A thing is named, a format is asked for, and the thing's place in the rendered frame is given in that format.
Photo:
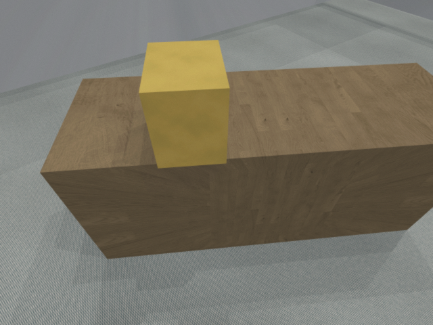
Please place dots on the carton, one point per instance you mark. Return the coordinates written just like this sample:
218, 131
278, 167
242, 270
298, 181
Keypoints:
184, 93

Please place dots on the pedestal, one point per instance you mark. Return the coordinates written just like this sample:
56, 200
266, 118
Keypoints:
311, 153

